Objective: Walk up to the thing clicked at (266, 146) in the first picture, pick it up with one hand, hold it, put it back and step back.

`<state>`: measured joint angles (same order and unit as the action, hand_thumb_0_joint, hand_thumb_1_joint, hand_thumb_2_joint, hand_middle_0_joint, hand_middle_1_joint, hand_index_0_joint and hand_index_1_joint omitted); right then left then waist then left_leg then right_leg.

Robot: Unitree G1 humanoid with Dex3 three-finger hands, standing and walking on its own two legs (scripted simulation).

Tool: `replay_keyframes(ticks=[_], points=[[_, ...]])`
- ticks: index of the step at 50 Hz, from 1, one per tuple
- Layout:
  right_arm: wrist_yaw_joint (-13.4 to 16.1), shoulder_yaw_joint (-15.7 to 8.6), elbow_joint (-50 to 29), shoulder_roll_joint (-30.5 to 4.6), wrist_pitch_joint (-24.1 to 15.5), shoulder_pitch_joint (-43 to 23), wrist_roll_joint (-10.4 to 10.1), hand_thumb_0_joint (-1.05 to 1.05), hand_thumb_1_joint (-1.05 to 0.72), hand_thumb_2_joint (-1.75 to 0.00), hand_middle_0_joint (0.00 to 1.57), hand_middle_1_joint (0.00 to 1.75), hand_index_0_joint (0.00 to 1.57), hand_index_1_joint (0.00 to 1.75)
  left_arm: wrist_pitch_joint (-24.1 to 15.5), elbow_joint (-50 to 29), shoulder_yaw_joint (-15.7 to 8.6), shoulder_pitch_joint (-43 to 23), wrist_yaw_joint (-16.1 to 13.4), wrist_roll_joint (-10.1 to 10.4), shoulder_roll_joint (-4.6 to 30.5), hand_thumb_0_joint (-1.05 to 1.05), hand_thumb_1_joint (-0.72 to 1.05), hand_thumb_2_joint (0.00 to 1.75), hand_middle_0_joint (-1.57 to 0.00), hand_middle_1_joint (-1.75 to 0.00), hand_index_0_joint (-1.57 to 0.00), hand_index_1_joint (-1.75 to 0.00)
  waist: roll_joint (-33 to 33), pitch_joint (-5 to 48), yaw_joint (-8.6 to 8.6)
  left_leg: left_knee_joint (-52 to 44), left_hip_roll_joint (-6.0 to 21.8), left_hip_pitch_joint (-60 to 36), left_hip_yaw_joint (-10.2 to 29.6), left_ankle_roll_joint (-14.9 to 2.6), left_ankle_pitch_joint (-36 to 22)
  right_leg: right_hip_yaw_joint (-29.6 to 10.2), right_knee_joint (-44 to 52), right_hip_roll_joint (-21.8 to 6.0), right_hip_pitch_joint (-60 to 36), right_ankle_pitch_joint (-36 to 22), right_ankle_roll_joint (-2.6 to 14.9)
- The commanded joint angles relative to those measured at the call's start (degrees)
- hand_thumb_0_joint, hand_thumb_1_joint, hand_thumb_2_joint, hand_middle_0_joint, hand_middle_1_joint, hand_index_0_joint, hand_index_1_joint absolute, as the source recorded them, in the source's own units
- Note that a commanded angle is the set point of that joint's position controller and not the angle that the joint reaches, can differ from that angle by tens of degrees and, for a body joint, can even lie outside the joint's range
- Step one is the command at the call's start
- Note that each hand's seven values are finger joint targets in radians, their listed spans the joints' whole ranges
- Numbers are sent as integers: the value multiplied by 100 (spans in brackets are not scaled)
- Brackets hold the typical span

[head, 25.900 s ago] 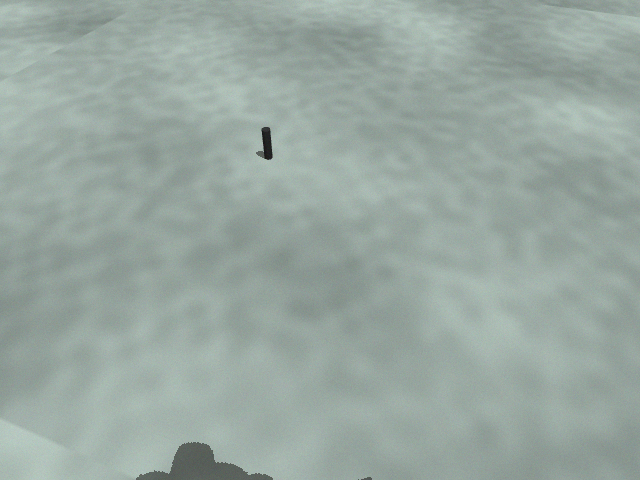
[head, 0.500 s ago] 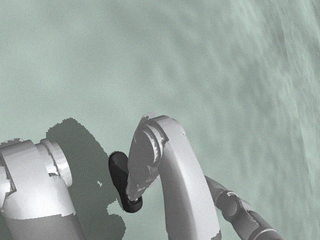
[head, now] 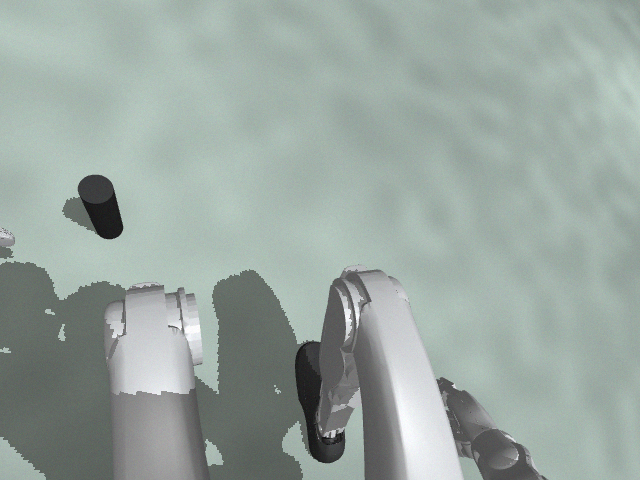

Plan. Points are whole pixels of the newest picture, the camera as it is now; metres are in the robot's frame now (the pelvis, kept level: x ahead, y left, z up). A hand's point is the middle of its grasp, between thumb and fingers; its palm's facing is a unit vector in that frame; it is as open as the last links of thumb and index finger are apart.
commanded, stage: home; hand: left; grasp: from the side
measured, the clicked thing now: (103, 210) +0.47 +0.25 -0.25
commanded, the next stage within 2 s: none
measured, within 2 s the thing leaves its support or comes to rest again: neither
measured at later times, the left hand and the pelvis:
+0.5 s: hand out of the picture +0.30 +0.30 +0.10, palm faces +0.25 -0.86 -0.46, open 16.9 cm; pelvis +0.04 -0.02 +0.19, yaw +8 degrees
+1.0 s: hand out of the picture +0.25 +0.21 +0.29, palm faces +0.28 -0.90 -0.33, open 17.3 cm; pelvis +0.09 -0.01 +0.37, yaw +11 degrees
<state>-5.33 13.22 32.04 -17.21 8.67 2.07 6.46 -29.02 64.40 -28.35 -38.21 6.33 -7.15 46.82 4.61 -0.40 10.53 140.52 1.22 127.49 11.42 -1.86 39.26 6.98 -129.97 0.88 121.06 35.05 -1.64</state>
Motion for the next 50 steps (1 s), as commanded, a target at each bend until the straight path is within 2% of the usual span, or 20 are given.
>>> replay_keyframes(ticks=[1,2,4,6,8,10,11,12,14,17,19,23,28,30,31,34,38,44,48,50], points=[[146,-968,-259,-1484,86,681,-189,0,-90,-90,20,30,20,30,216,-1571,-189,-927,-217,74,1395,0,-44,13,-7,-8,-7,-8,-2706,3638,-289,-2594,72,-2848,-461,173,-229,229,1125,180,-1146,-208,414],[157,-1078,-278,-1437,81,796,-248,0,-90,-90,20,30,20,30,388,-1668,-49,-655,-224,94,984,0,-42,14,-7,-8,-7,-8,-2589,3752,-310,-2734,63,-3016,-443,176,-242,218,1214,159,-1109,-212,417],[191,-1331,-286,-1464,84,873,-386,0,-90,-90,20,30,20,30,730,-1792,203,-60,-251,121,514,0,-45,12,-7,-8,-7,-8,-2361,3931,-344,-3014,58,-3257,-410,171,-139,187,1412,122,-1038,-107,412],[202,-1461,-352,-1361,39,914,-521,0,-90,-90,20,30,20,30,1001,-2532,545,-61,-290,171,95,0,-48,10,-7,-8,-7,-8,-2168,4150,-387,-3310,56,-3551,-346,168,-45,108,1647,97,-1101,-57,415],[258,-1577,-419,-1316,45,974,-648,0,-90,-90,20,30,20,30,1277,-3121,653,317,-376,234,-26,0,-53,7,-6,-7,-6,-7,-1783,4247,-439,-3523,29,-3683,-349,125,-31,34,2006,89,-1418,-16,382],[335,-1657,-575,-1248,47,995,-767,0,-90,-90,20,30,20,30,1530,-3962,527,670,-518,294,192,0,-51,9,-7,-7,-7,-7,-1540,4592,-605,-3735,12,-3948,-422,78,-126,-80,2409,83,-2097,-81,348],[399,-1742,-638,-1249,54,1004,-823,0,-89,-90,20,30,20,30,1677,-4222,237,1195,-611,318,470,0,-46,12,-8,-8,-7,-8,-1456,4741,-758,-3886,7,-4125,-507,58,-171,-147,2648,73,-2442,-96,332],[453,-1767,-713,-1218,54,975,-854,0,-89,-90,20,30,20,30,1798,-4561,347,1298,-666,327,375,0,-45,12,-7,-8,-7,-8,-1421,4629,-716,-4082,22,-4218,-505,48,-42,-188,2818,60,-2594,-14,323],[585,-1743,-769,-1062,-12,924,-923,0,-90,-90,20,30,20,30,2025,-5018,495,1414,-788,379,119,0,-41,14,-8,-9,-8,-9,-1327,4355,-686,-4483,55,-4447,-472,43,139,-233,3128,52,-2843,133,319],[764,-1738,-775,-887,-135,919,-948,0,-90,-90,20,30,20,30,2302,-5156,369,1914,-1018,381,95,0,-43,13,-7,-8,-7,-8,-1316,4275,-765,-4815,48,-4902,-620,46,-205,-377,3609,28,-3470,-84,308],[848,-1694,-794,-721,-208,893,-933,0,-90,-90,20,30,20,30,2452,-5061,626,2312,-1098,408,-363,0,-46,11,-7,-7,-6,-7,-1234,4111,-718,-5014,22,-5022,-742,35,-587,-434,3901,17,-3913,-389,307],[993,-1689,-768,-596,-402,950,-901,0,-90,-90,20,30,20,30,2695,-4918,1016,2824,-1210,458,-999,0,-47,10,-6,-7,-6,-7,-1278,3867,-733,-5386,13,-5685,-920,54,-1316,-504,4499,5,-4537,-977,328],[1099,-1639,-830,-469,-626,1031,-924,0,-90,-90,20,30,20,30,3048,-4847,1401,3416,-1333,565,-1529,0,-49,9,-6,-7,-6,-7,-865,3346,-668,-6079,-25,-6109,-1044,20,-1368,-621,5528,-61,-5807,-1178,252],[1143,-1645,-809,-466,-718,1068,-930,0,-90,-90,20,30,20,30,3164,-4946,1425,3662,-1386,590,-1579,0,-49,9,-6,-7,-6,-7,-826,3288,-745,-6395,-20,-6541,-1028,41,-1604,-608,5806,-65,-6151,-1386,249],[1164,-1635,-860,-457,-753,1073,-938,0,-90,-90,20,30,20,30,3221,-5043,1492,3712,-1418,600,-1610,0,-48,10,-6,-7,-6,-7,-826,3284,-706,-6541,-29,-6700,-1033,41,-1718,-589,5942,-75,-6352,-1500,241],[1241,-1591,-946,-383,-870,1066,-949,0,-90,-90,20,30,20,30,3427,-5322,1653,4041,-1518,659,-1814,0,-51,8,-6,-6,-5,-6,-788,3090,-788,-6987,-50,-7144,-1087,65,-1740,-679,6479,-116,-6931,-1514,213],[1378,-1545,-997,-313,-1016,1095,-959,0,-90,-90,20,30,20,30,3670,-5635,1820,4473,-1646,691,-2031,0,-53,7,-5,-6,-5,-6,-735,2705,-798,-7589,-76,-7735,-1081,86,-1919,-600,7018,-108,-7501,-1689,217],[1552,-1490,-1140,-209,-1166,1212,-930,0,-90,-90,20,30,20,30,4008,-6418,2299,5390,-1740,754,-2512,0,-54,6,-5,-6,-5,-6,-851,2249,-824,-8430,-83,-8712,-1109,133,-2304,-495,7714,-76,-8234,-2027,205],[1644,-1471,-1260,-149,-1294,1181,-896,0,-90,-90,20,30,20,30,4164,-7074,2497,5797,-1768,785,-2693,0,-54,6,-5,-6,-5,-6,-811,1916,-794,-8789,-75,-9035,-1111,129,-2275,-422,8060,-48,-8507,-2003,190],[1675,-1440,-1344,-124,-1373,1132,-880,0,-90,-90,20,30,20,30,4231,-7274,2553,6154,-1766,795,-2773,0,-56,5,-5,-5,-5,-5,-683,1539,-830,-8971,-73,-9025,-1083,118,-2104,-358,8230,-30,-8565,-1834,177]])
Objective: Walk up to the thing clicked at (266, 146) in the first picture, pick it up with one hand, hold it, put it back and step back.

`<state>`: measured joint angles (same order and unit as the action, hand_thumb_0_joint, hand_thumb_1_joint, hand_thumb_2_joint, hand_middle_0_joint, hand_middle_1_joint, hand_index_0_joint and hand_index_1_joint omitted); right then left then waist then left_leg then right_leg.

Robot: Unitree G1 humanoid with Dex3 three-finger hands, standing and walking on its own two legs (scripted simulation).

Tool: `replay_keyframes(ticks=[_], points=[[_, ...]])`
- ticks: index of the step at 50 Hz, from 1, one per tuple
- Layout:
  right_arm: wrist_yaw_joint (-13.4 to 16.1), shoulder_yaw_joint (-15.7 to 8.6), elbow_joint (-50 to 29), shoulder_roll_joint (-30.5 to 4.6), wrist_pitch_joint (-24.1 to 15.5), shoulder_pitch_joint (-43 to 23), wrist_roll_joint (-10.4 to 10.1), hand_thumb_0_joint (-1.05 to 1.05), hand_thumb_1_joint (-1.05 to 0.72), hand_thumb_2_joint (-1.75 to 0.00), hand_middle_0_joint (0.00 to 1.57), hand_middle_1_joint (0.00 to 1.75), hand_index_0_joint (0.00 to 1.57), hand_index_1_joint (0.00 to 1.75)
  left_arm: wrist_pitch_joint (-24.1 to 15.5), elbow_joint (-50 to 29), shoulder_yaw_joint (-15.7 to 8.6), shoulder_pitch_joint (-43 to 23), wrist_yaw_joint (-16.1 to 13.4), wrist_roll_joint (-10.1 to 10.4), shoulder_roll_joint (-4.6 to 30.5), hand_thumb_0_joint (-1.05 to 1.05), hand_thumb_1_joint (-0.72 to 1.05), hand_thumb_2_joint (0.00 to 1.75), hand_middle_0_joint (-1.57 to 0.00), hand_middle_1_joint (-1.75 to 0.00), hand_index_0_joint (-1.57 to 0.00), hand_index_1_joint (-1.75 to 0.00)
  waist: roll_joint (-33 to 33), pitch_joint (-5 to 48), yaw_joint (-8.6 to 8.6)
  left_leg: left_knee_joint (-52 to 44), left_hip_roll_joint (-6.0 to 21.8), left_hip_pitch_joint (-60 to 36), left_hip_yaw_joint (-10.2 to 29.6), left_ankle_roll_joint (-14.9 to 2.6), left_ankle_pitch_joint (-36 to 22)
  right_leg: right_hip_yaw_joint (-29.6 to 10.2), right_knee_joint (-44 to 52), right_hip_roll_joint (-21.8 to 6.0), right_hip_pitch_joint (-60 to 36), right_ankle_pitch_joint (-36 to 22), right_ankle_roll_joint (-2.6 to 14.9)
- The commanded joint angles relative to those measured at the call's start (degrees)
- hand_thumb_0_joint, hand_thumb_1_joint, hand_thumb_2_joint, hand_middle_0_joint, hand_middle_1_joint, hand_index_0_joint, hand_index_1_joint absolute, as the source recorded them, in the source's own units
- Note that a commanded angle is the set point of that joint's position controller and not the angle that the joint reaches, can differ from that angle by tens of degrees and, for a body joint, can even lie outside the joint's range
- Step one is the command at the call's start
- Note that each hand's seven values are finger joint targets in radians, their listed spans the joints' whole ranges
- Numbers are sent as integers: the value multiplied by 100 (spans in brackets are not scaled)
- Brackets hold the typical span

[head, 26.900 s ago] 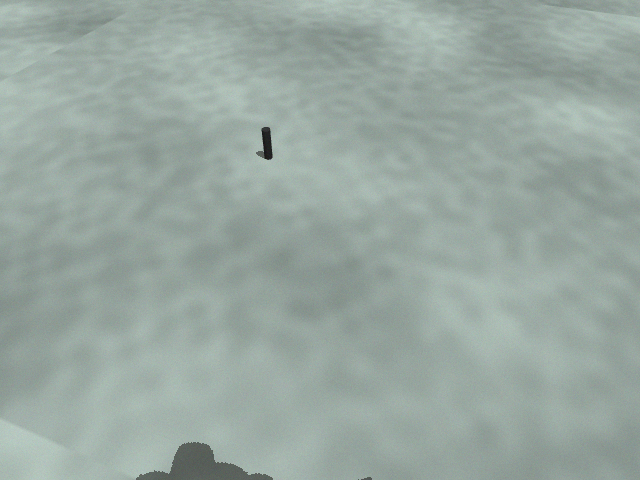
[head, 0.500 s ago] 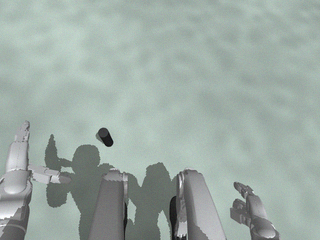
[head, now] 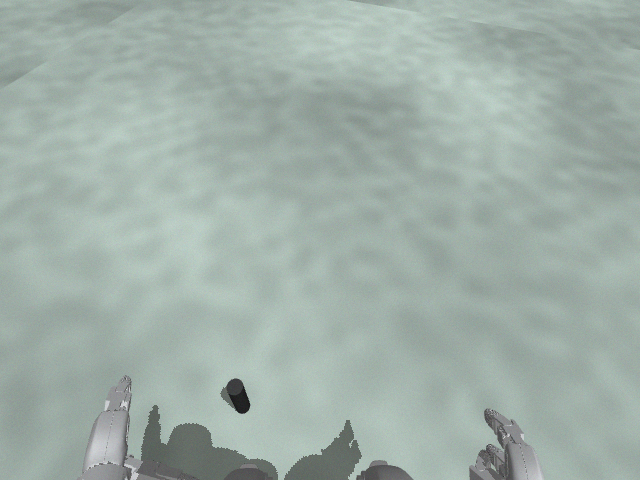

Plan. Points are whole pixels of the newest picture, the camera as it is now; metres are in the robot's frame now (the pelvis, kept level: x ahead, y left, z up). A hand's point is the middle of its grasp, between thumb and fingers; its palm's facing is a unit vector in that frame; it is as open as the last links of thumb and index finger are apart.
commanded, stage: home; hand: left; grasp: from the side
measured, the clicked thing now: (239, 397) +0.41 +0.19 -0.62
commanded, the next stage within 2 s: stand in 1.78 s
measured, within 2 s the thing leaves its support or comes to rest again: neither
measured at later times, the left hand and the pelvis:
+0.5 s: hand (152, 462) +0.17 +0.19 -0.04, palm faces +0.12 -0.95 -0.29, open 17.5 cm; pelvis +0.00 +0.01 +0.02, yaw +1 degrees
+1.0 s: hand (160, 457) +0.17 +0.18 -0.04, palm faces +0.12 -0.95 -0.28, open 17.6 cm; pelvis +0.01 +0.00 +0.02, yaw +0 degrees
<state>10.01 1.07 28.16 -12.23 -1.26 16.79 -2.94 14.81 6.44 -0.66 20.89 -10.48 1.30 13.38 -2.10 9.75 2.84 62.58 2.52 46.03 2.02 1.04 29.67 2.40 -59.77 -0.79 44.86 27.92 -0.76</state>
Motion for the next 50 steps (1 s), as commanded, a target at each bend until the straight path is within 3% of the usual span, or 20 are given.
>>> replay_keyframes(ticks=[1,4,9,11,18,27,30,31,36,39,49,50], points=[[157,-215,-954,-610,-417,-347,77,0,-90,-90,20,30,20,30,-126,-1528,-183,363,-67,-64,547,0,-56,5,-5,-5,-5,-5,43,500,-59,-1231,-195,-933,-125,-174,-1197,116,1256,153,-977,-1135,94],[154,-212,-1049,-610,-498,-416,103,0,-90,-90,20,30,20,30,-119,-1762,-127,497,-18,-68,481,0,-57,4,-5,-5,-5,-5,105,79,-76,-1486,-181,-965,-98,-164,-963,183,1411,176,-978,-878,91],[133,-222,-1071,-617,-631,-419,163,0,-90,-90,20,30,20,30,-166,-1886,-134,683,59,-90,404,0,-58,4,-5,-5,-5,-5,153,-42,-110,-1623,-161,-1084,-80,-125,-1079,202,1454,192,-1150,-929,89],[111,-238,-1035,-645,-677,-401,180,0,-90,-90,20,30,20,30,-200,-1739,-150,500,89,-118,407,0,-59,3,-5,-5,-4,-5,153,-70,-46,-1642,-159,-1143,-86,-117,-1123,189,1437,199,-1139,-968,94],[81,-219,-1005,-624,-805,-441,236,0,-90,-90,20,30,20,30,-301,-2032,-152,265,127,-139,431,0,-56,5,-5,-5,-5,-5,-272,223,-95,-1685,-206,-1396,-125,-90,-1140,136,1498,176,-1305,-1002,110],[77,-253,-889,-654,-856,-413,240,0,-90,-90,20,30,20,30,-280,-1607,-168,568,133,-148,348,0,-59,3,-4,-5,-4,-5,80,218,-88,-1640,-180,-1432,-83,-92,-1513,192,1514,213,-1444,-1298,98],[61,-224,-890,-608,-840,-464,237,0,-90,-90,20,30,20,30,-317,-1646,-227,571,145,-141,393,0,-61,2,-4,-4,-4,-4,81,156,-199,-1640,-192,-1375,-110,-92,-1567,182,1542,201,-1486,-1338,100],[66,-244,-905,-636,-845,-445,242,0,-90,-90,20,30,20,30,-313,-1635,-162,498,158,-142,351,0,-61,2,-4,-5,-4,-5,62,179,-132,-1627,-198,-1396,-131,-96,-1547,160,1553,194,-1448,-1342,91],[51,-236,-884,-601,-858,-443,230,0,-90,-90,20,30,20,30,-328,-1646,-218,459,168,-133,394,0,-61,2,-4,-5,-4,-5,27,122,-170,-1626,-224,-1366,-182,-105,-1461,118,1619,170,-1478,-1310,76],[49,-247,-839,-613,-858,-409,235,0,-90,-90,20,30,20,30,-311,-1602,-205,531,181,-139,370,0,-59,3,-5,-5,-4,-5,97,320,-102,-1548,-206,-1506,-163,-105,-1824,124,1555,177,-1574,-1667,73],[50,-250,-834,-623,-872,-471,240,0,-90,-90,20,30,20,30,-314,-1621,-246,427,202,-122,384,0,-58,4,-5,-5,-5,-5,58,163,-134,-1685,-209,-1415,-158,-112,-1332,125,1651,174,-1474,-1176,86],[38,-243,-836,-625,-879,-505,231,0,-90,-90,20,30,20,30,-313,-1635,-163,428,200,-118,333,0,-60,3,-4,-5,-4,-5,34,27,-138,-1729,-209,-1386,-152,-108,-1268,143,1655,173,-1442,-1114,93]])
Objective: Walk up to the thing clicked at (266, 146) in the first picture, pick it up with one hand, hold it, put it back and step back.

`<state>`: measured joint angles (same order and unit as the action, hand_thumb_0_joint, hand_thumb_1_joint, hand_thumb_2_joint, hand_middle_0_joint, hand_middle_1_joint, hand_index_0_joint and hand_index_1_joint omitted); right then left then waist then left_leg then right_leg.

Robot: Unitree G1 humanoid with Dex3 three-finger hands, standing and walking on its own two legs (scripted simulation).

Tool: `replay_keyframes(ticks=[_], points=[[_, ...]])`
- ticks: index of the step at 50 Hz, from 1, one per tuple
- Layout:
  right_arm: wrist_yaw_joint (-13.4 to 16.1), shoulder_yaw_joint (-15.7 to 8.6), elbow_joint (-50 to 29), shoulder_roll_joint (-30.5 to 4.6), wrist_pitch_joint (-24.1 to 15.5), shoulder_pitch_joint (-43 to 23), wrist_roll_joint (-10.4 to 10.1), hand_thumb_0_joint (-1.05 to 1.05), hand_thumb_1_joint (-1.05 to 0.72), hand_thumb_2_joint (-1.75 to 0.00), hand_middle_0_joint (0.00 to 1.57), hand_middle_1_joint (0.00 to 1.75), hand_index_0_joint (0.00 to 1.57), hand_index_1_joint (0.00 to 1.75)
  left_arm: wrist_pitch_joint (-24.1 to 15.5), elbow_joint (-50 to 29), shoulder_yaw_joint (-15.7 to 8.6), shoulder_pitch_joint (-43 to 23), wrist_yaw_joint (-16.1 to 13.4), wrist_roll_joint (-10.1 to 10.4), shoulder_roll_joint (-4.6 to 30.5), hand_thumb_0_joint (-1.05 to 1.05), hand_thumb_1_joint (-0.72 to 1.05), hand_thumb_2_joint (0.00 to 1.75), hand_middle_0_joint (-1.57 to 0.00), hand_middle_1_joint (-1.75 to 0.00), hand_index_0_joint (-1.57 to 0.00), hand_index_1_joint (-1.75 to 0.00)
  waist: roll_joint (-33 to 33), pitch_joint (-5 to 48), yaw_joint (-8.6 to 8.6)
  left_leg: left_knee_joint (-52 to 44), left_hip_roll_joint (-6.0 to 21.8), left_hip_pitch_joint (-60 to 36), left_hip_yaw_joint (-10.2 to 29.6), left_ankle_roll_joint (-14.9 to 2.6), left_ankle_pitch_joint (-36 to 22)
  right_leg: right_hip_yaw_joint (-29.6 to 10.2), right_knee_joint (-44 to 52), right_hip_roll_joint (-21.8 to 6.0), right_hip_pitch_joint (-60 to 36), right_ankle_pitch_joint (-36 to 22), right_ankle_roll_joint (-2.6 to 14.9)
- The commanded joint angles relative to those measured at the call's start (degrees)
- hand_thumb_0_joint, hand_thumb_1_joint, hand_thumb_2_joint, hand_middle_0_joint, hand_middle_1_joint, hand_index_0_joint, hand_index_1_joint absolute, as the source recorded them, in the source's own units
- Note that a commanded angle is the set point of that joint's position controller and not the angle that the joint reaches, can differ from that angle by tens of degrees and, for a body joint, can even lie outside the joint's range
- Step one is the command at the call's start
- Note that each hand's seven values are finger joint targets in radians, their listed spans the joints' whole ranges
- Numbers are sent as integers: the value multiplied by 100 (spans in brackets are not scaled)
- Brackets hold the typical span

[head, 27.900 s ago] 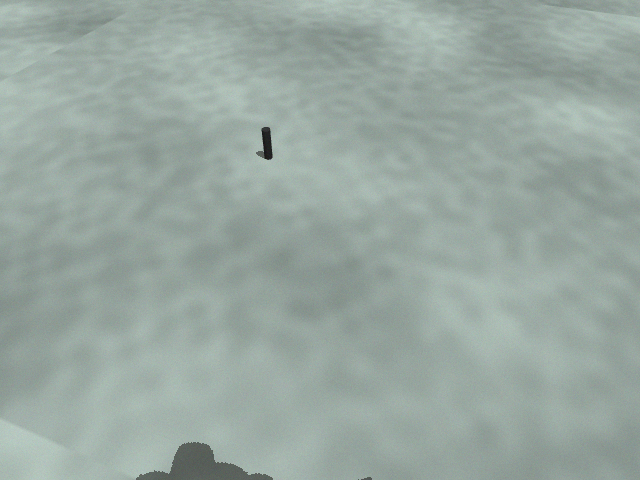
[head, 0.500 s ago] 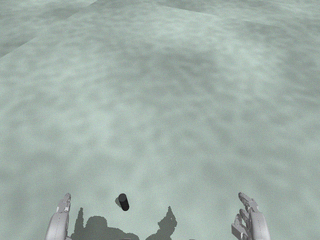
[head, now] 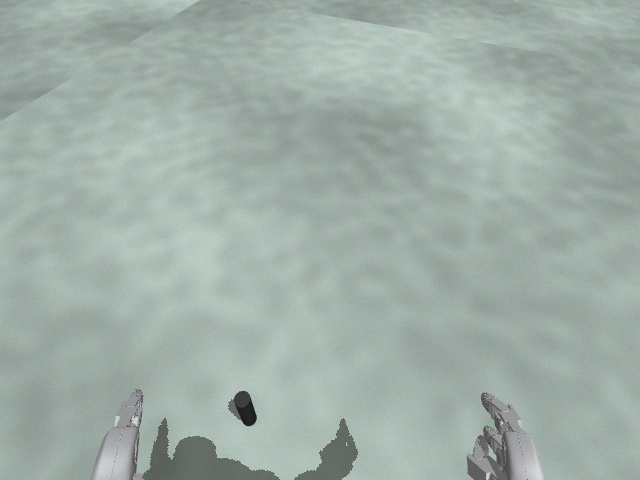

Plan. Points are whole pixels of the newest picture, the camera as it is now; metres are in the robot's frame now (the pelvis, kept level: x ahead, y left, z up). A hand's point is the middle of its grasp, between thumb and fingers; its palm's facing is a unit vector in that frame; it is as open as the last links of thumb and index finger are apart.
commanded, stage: home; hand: left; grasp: from the side
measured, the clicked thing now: (246, 409) +0.41 +0.19 -0.64
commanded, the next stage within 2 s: stand in 0.78 s
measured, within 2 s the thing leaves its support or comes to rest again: neither
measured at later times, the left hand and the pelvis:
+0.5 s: hand (171, 463) +0.17 +0.18 -0.06, palm faces +0.11 -0.95 -0.28, open 17.6 cm; pelvis +0.00 +0.00 +0.00, yaw +0 degrees
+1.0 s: hand (166, 468) +0.16 +0.18 -0.06, palm faces +0.12 -0.95 -0.27, open 16.9 cm; pelvis +0.00 +0.00 +0.00, yaw +0 degrees
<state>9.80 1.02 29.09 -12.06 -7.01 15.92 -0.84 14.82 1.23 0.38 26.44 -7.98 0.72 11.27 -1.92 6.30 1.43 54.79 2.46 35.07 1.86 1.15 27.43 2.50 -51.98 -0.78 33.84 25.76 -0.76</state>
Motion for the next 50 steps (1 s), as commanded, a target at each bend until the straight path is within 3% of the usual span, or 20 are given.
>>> replay_keyframes(ticks=[1,7,10,13,18,19,20,26,28,33,34,36,41,44,46,47,50], points=[[60,-241,-929,-636,-306,-390,23,0,-90,-90,20,30,20,30,-308,-1143,-330,-110,-49,-58,597,0,-58,4,-5,-5,-5,-5,6,478,-18,-913,-215,-291,-138,-130,-1090,119,886,162,-387,-960,90],[73,-244,-929,-652,-325,-394,22,0,-90,-90,20,30,20,30,-308,-1074,-315,-120,-34,-55,569,0,-59,3,-5,-5,-5,-5,141,475,41,-838,-219,-352,-187,-144,-1211,90,911,155,-361,-1125,55],[75,-237,-894,-622,-334,-399,34,0,-90,-90,20,30,20,30,-341,-1143,-347,-116,-49,-66,578,0,-58,4,-5,-5,-5,-5,104,558,-8,-822,-218,-384,-182,-133,-1272,90,859,150,-444,-1169,63],[67,-260,-883,-661,-341,-398,36,0,-90,-90,20,30,20,30,-327,-1074,-287,-168,-47,-66,544,0,-59,3,-4,-5,-4,-5,-39,412,10,-964,-188,-341,-120,-108,-1028,139,825,183,-314,-877,102],[97,-280,-867,-665,-354,-334,39,0,-90,-90,20,30,20,30,-325,-1074,-316,-101,-54,-75,560,0,-58,4,-5,-5,-5,-5,131,656,42,-835,-186,-475,-147,-124,-1443,122,801,171,-456,-1292,79],[80,-228,-878,-623,-341,-407,28,0,-90,-90,20,30,20,30,-324,-1081,-314,-124,-47,-54,587,0,-58,4,-5,-5,-5,-5,100,453,-16,-831,-210,-344,-169,-131,-1368,110,866,152,-400,-1239,72],[87,-260,-870,-654,-350,-353,43,0,-90,-90,20,30,20,30,-324,-1118,-306,-172,-38,-65,577,0,-58,4,-5,-5,-5,-5,118,575,45,-792,-204,-419,-173,-140,-1416,90,854,148,-438,-1314,59],[83,-242,-897,-626,-338,-396,41,0,-90,-90,20,30,20,30,-332,-1071,-333,-76,-36,-61,568,0,-56,5,-5,-5,-5,-5,129,483,-31,-831,-226,-323,-203,-138,-1238,83,905,133,-437,-1141,67],[87,-269,-883,-644,-345,-347,44,0,-90,-90,20,30,20,30,-312,-1090,-300,-27,-38,-73,545,0,-58,4,-5,-5,-5,-5,26,642,-13,-836,-207,-434,-183,-126,-1420,94,814,146,-483,-1299,81],[80,-261,-836,-655,-359,-364,45,0,-90,-90,20,30,20,30,-318,-1070,-304,-151,-45,-64,545,0,-57,5,-5,-5,-5,-5,45,446,18,-920,-189,-368,-144,-127,-1122,122,848,163,-380,-1000,89],[72,-227,-882,-603,-348,-393,41,0,-90,-90,20,30,20,30,-337,-1212,-389,-156,-54,-60,631,0,-56,5,-5,-6,-5,-5,-66,534,-49,-916,-200,-358,-131,-122,-1216,127,837,153,-433,-1065,104],[77,-258,-880,-651,-348,-377,38,0,-90,-90,20,30,20,30,-328,-1120,-293,-129,-38,-58,561,0,-57,4,-5,-5,-5,-5,-48,429,-31,-972,-177,-389,-123,-108,-1147,155,812,179,-340,-970,111],[83,-246,-870,-634,-359,-355,52,0,-90,-90,20,30,20,30,-328,-1073,-289,-129,-36,-62,542,0,-55,6,-5,-6,-5,-6,67,495,33,-867,-198,-364,-158,-134,-1203,112,862,148,-394,-1085,83],[94,-248,-879,-634,-355,-356,47,0,-90,-90,20,30,20,30,-346,-1107,-310,-101,-43,-68,565,0,-56,5,-5,-5,-5,-5,124,474,-11,-836,-205,-377,-186,-134,-1319,107,875,141,-414,-1194,77],[91,-250,-870,-634,-368,-361,52,0,-90,-90,20,30,20,30,-339,-1138,-294,-167,-49,-72,549,0,-40,21,-20,-21,-20,-21,102,522,5,-871,-192,-405,-164,-124,-1298,127,835,153,-417,-1167,84],[88,-239,-869,-632,-371,-390,48,0,-90,-90,20,30,20,30,-338,-1108,-303,-197,-51,-70,575,0,-32,29,-20,-29,-20,-29,7,382,-5,-896,-202,-336,-173,-124,-1161,119,874,143,-357,-1037,91],[89,-252,-867,-647,-376,-384,49,0,-90,-90,20,30,20,30,-341,-1059,-284,-192,-48,-70,548,0,-8,53,-20,-30,-20,-30,-44,356,-9,-991,-189,-307,-142,-118,-939,145,861,164,-295,-804,106]])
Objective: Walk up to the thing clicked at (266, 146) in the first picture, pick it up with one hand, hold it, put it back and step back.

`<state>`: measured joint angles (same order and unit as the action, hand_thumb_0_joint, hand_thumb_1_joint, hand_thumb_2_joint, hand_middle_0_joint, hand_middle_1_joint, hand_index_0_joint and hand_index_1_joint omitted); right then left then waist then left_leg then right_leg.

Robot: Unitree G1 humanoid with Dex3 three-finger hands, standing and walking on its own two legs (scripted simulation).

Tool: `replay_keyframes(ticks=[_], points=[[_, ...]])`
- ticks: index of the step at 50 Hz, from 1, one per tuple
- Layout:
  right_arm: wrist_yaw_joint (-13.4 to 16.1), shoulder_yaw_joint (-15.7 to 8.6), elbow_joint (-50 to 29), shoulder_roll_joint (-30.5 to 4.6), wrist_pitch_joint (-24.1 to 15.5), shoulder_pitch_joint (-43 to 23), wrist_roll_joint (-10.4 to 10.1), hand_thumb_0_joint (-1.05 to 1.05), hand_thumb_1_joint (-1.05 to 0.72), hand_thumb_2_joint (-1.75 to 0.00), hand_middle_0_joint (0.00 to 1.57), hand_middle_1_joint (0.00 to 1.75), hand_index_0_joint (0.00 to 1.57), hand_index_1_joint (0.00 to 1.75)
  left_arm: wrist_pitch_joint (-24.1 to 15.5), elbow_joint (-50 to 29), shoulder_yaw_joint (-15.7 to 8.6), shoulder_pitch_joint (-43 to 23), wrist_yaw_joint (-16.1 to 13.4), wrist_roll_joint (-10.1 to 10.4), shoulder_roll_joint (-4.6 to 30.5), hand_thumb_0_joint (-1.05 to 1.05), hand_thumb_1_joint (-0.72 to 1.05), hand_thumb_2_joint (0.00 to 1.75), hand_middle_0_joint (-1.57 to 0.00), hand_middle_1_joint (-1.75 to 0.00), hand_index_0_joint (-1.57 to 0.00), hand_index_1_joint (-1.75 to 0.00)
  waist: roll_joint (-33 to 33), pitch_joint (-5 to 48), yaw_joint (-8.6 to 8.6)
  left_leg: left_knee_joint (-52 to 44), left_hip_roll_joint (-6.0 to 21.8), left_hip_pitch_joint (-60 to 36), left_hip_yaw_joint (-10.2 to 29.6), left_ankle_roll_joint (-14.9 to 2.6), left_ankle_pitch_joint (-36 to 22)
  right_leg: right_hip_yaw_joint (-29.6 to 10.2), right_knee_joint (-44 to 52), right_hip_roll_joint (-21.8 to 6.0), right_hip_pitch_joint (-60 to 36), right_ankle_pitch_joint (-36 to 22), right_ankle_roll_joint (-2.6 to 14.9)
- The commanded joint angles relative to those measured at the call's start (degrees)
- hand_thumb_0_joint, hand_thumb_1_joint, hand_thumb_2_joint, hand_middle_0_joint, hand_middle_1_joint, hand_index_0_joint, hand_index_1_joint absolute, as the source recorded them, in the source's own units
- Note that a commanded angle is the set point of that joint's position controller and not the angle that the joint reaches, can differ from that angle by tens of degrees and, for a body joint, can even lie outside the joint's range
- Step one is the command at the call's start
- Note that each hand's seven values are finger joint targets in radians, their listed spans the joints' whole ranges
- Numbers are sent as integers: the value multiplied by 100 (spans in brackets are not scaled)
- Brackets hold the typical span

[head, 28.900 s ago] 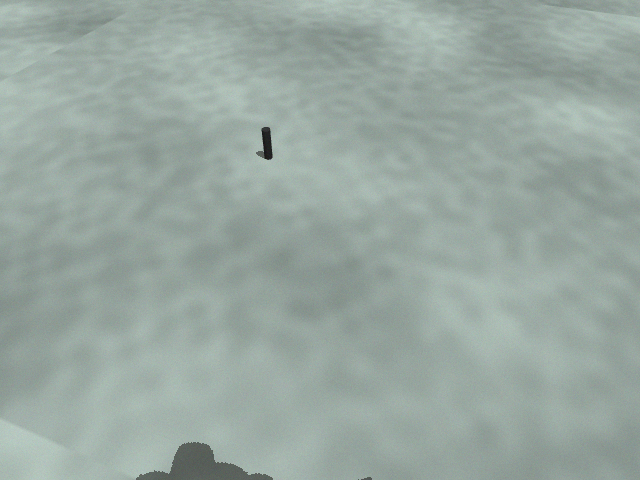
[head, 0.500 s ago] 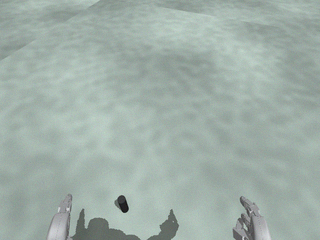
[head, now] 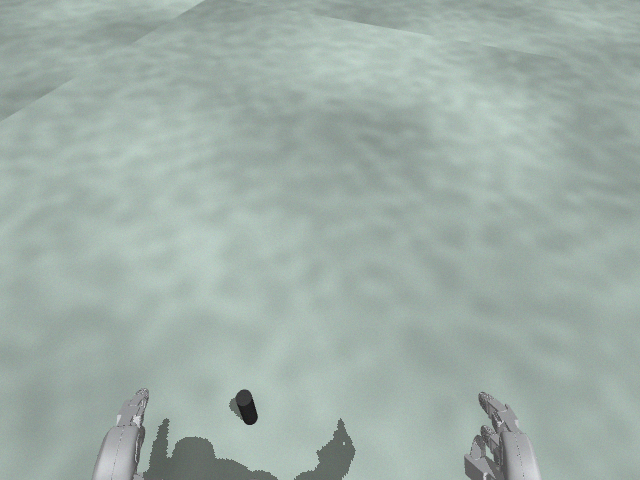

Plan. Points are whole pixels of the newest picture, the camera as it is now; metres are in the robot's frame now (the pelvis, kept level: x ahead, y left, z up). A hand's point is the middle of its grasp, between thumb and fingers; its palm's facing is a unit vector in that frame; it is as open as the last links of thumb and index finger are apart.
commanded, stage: stand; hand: left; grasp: from the side
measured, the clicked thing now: (247, 408) +0.41 +0.18 -0.64
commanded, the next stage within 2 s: none
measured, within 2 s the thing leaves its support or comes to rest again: neither
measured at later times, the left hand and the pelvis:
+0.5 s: hand out of the picture +0.11 +0.24 -0.11, palm faces +0.00 -0.94 -0.35, open 7.7 cm; pelvis +0.00 +0.00 +0.02, yaw +1 degrees
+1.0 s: hand out of the picture +0.02 +0.25 -0.11, palm faces +0.03 -0.94 -0.34, open 7.4 cm; pelvis -0.02 +0.01 +0.05, yaw +2 degrees
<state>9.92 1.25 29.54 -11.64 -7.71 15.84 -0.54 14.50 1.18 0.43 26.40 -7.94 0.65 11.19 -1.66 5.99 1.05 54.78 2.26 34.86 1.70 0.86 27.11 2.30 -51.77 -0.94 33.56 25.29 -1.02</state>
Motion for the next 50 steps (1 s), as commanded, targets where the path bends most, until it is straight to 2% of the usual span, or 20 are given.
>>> replay_keyframes(ticks=[1,5,10,11,12,13,14,15,17,19,24,28,31,34,36,38,42,45,47,50], points=[[79,-265,-928,-684,-319,-410,20,0,-90,-90,20,30,20,30,-317,-1125,-303,-219,-66,-60,575,0,0,61,-20,-30,-20,-30,-58,359,10,-1037,-155,-276,-98,-85,-822,193,836,193,-254,-656,138],[73,-255,-952,-665,-332,-395,15,0,-90,-90,20,30,20,30,-346,-1162,-297,-122,-60,-66,566,0,32,90,-20,-30,-20,-30,2,493,-3,-1006,-155,-333,-96,-83,-939,184,807,192,-332,-754,144],[69,-300,-870,-714,-337,-318,25,0,-90,-90,20,30,20,30,-332,-1009,-276,-106,-69,-76,519,0,72,90,-20,-30,-20,-30,-17,511,47,-974,-128,-413,-79,-66,-1152,187,732,210,-293,-949,145],[65,-265,-905,-666,-334,-371,24,0,-90,-90,20,30,20,30,-353,-1142,-280,-159,-71,-70,562,0,80,90,-20,-30,-20,-30,-23,511,9,-949,-150,-338,-102,-70,-1182,187,761,197,-297,-992,145],[-276,-499,300,-1486,102,-706,661,0,-90,-90,20,30,20,30,-946,869,-539,-1012,218,-633,1372,0,88,90,-20,-30,-20,-30,611,-320,-193,-1058,-73,-284,155,-252,-1544,-443,1231,-415,-1163,-961,475],[-451,-529,512,-1430,248,-475,690,0,-90,-90,20,30,20,30,-1183,1419,-594,-967,368,-684,1484,0,90,90,-20,-30,-20,-30,792,169,-135,-1045,-21,-648,44,-357,-1603,-707,1138,-565,-1357,-1382,625],[-515,-521,606,-1395,302,-455,682,0,-90,-90,20,30,20,30,-1321,1591,-590,-1031,439,-651,1491,0,90,90,-20,-30,-20,-30,665,207,-115,-1135,5,-836,81,-436,-1712,-775,1059,-553,-1322,-1562,657],[-585,-544,591,-1426,352,-609,642,0,-90,-90,20,30,20,30,-1408,1702,-535,-976,514,-578,1496,0,90,90,-20,-30,-20,-30,502,-4,-149,-1236,-16,-960,173,-480,-1807,-640,1129,-457,-1053,-1497,600],[-764,-546,723,-1379,357,-614,439,0,-90,-90,20,30,20,30,-1529,2147,-476,-1114,581,-428,1482,0,90,90,-20,-30,-20,-30,124,-13,-208,-1547,-15,-1104,269,-481,-1546,-568,1203,-451,-1228,-1144,492],[-846,-573,936,-1416,371,-638,349,0,-90,-90,20,30,20,30,-1584,2606,-469,-1189,613,-362,1510,0,90,90,-20,-30,-20,-30,201,54,-212,-1591,-8,-1371,259,-417,-1714,-603,1345,-473,-1286,-1381,489],[-890,-586,1361,-1404,479,-738,346,0,-90,-90,20,30,20,30,-1672,3442,-469,-1489,593,-328,1632,0,90,90,-20,-30,-20,-30,235,-124,-183,-1953,-26,-1476,312,-389,-1632,-588,1752,-529,-1644,-1415,397],[-891,-577,1700,-1453,523,-677,316,0,-90,-90,20,30,20,30,-1699,3993,-437,-1578,574,-303,1659,0,90,90,-20,-30,-20,-30,264,-197,-148,-2209,37,-1796,384,-374,-1966,-538,2003,-563,-1889,-1732,355],[-882,-557,1981,-1551,556,-664,298,0,-90,-90,20,30,20,30,-1667,4379,-404,-1580,571,-251,1673,0,90,90,-20,-30,-20,-30,85,-391,-160,-2607,158,-1943,542,-361,-1983,-462,2208,-524,-1993,-1617,323],[-875,-526,2196,-1672,588,-769,282,0,-90,-90,20,30,20,30,-1623,4727,-374,-1586,575,-231,1672,0,90,90,-20,-30,-20,-30,-116,-562,-187,-3116,278,-1909,725,-350,-1600,-381,2407,-471,-2216,-1364,269],[-867,-514,2346,-1695,610,-831,262,0,-90,-90,20,30,20,30,-1599,4947,-356,-1588,578,-233,1703,0,90,90,-20,-30,-20,-30,-129,-613,-211,-3293,297,-1962,738,-318,-1556,-361,2578,-487,-2328,-1326,242],[-866,-511,2487,-1750,621,-881,248,0,-90,-90,20,30,20,30,-1593,5152,-339,-1579,590,-227,1725,0,90,90,-20,-30,-20,-30,-165,-776,-218,-3546,314,-1947,784,-295,-1186,-353,2732,-481,-2384,-1185,214],[-879,-477,2745,-1698,630,-833,205,0,-90,-90,20,30,20,30,-1624,5484,-308,-1662,605,-227,1800,0,90,90,-20,-30,-20,-30,88,-841,-171,-3574,275,-2168,674,-245,-1479,-448,3051,-591,-2473,-1218,203],[-890,-489,2855,-1740,649,-899,197,0,-90,-90,20,30,20,30,-1636,5638,-289,-1696,616,-222,1820,0,90,90,-20,-30,-20,-30,41,-847,-178,-3709,275,-2214,670,-246,-1280,-433,3197,-589,-2517,-1113,163],[-903,-480,2918,-1747,677,-912,187,0,-90,-90,20,30,20,30,-1628,5743,-285,-1741,625,-231,1827,0,90,90,-20,-30,-20,-30,134,-1003,-166,-3795,268,-2122,689,-243,-1024,-440,3303,-573,-2463,-836,153],[-914,-472,2983,-1702,676,-963,176,0,-90,-90,20,30,20,30,-1636,5852,-260,-1773,629,-237,1810,0,90,90,-20,-30,-20,-30,198,-928,-156,-3735,263,-2380,627,-236,-1355,-471,3424,-625,-2371,-832,156]])
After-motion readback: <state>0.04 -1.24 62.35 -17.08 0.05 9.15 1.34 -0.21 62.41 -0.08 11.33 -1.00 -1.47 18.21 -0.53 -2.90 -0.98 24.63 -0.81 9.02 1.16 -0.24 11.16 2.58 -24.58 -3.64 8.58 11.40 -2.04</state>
